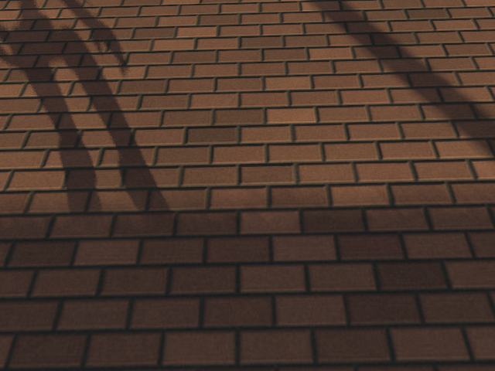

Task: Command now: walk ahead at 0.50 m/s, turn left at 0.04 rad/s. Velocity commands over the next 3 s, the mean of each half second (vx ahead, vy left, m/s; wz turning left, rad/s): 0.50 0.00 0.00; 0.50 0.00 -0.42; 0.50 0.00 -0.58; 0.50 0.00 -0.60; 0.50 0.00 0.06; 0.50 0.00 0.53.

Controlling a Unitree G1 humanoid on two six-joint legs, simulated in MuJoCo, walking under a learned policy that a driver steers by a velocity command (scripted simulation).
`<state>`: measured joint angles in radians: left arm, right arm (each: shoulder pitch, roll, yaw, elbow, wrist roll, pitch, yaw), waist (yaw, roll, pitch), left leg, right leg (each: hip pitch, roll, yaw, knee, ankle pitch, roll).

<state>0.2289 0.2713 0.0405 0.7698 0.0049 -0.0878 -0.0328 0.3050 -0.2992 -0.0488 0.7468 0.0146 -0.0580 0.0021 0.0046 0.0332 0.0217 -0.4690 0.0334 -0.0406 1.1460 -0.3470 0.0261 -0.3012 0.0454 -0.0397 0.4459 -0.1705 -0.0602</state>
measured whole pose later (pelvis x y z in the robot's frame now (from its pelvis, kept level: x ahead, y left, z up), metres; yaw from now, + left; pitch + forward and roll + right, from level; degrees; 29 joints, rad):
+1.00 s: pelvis +0.55 -0.01 -0.02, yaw -16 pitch +2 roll +0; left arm 0.15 0.29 0.07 0.69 -0.02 -0.05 -0.04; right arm 0.26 -0.29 -0.05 0.83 0.02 -0.09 0.00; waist -0.01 0.00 0.06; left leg -0.27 0.02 0.01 1.18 -0.44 0.00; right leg -0.44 0.07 -0.03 0.59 -0.18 -0.10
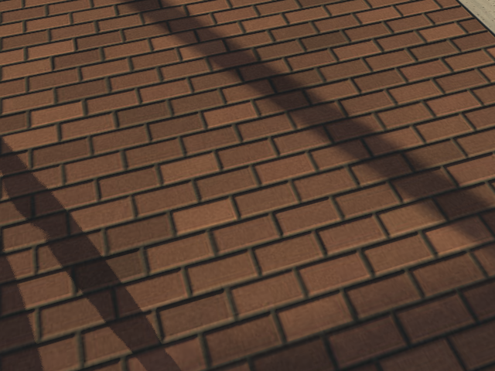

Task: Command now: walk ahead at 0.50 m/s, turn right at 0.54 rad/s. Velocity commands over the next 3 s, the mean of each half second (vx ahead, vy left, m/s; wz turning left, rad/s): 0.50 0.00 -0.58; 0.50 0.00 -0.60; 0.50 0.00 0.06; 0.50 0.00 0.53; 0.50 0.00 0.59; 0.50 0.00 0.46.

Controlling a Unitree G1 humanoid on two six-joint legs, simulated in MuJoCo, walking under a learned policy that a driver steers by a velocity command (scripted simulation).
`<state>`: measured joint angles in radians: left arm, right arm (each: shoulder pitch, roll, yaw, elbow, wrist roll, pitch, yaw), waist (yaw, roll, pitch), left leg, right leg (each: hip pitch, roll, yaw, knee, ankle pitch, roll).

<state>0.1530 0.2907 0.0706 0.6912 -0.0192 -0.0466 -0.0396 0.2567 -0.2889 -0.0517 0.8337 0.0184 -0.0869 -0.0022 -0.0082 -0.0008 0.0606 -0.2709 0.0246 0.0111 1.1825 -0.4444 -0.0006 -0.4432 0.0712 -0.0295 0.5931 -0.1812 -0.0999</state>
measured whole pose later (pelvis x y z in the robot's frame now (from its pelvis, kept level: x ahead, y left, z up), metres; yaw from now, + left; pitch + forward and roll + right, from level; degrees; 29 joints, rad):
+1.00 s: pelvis +0.51 -0.11 +0.00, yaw -36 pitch +1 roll +1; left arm 0.16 0.30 0.07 0.60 -0.02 -0.03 -0.04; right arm 0.25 -0.32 -0.06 0.82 0.02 -0.09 0.01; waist -0.03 0.00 0.08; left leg -0.30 0.06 0.00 1.18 -0.45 -0.01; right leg -0.44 0.06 -0.02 0.60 -0.19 -0.09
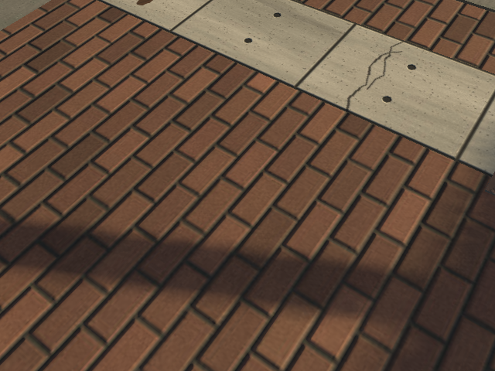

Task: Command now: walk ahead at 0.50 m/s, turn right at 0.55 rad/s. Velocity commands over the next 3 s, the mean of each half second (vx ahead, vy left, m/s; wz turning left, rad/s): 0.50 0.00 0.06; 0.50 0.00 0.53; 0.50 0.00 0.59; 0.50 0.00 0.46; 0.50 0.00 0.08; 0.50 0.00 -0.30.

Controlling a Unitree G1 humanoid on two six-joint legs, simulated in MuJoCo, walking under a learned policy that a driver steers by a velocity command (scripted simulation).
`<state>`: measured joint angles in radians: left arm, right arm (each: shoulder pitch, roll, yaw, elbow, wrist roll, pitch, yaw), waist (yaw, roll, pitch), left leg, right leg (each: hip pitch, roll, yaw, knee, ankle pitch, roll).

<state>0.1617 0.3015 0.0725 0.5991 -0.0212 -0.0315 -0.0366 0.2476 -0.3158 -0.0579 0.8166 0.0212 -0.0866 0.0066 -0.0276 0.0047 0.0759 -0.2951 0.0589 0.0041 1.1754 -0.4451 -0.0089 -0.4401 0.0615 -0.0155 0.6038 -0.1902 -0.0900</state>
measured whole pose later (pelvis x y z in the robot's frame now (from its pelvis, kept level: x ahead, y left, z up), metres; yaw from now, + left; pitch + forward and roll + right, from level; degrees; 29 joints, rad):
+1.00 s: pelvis +0.59 +0.07 +0.00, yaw +24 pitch +2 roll -1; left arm 0.11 0.27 0.05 0.67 0.01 -0.11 -0.01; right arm 0.36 -0.31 -0.06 0.73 0.03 -0.02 -0.01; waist -0.04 0.04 0.00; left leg -0.30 -0.08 -0.16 1.05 -0.48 0.03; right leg -0.41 0.04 0.01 0.54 -0.17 -0.02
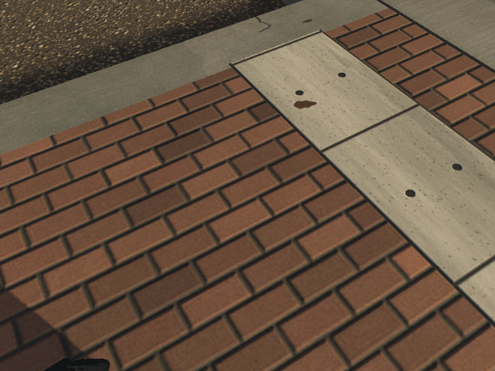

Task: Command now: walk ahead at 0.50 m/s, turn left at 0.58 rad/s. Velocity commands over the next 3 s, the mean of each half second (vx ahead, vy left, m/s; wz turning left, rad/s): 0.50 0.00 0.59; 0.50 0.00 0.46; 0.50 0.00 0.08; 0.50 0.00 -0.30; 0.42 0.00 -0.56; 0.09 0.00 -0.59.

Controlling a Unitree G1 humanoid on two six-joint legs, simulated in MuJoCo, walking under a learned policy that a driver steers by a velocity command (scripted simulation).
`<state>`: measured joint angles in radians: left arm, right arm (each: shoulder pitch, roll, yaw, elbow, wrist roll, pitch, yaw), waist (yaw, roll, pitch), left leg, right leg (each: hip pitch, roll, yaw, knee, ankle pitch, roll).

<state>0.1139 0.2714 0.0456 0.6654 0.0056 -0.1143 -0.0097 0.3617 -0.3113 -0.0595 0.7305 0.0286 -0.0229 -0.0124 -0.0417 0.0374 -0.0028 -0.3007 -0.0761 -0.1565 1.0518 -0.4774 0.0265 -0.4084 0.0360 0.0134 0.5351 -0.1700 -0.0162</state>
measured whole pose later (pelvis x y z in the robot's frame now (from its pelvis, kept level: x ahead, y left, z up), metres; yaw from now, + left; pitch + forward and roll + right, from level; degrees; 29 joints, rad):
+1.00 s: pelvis +0.55 +0.14 +0.00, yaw +31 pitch +2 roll -1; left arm 0.12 0.28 0.04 0.72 0.00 -0.11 -0.03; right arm 0.37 -0.30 -0.06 0.75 0.03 -0.03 -0.01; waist -0.03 0.03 0.01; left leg -0.27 -0.07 -0.15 1.04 -0.47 0.04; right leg -0.41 0.04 -0.01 0.54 -0.16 -0.04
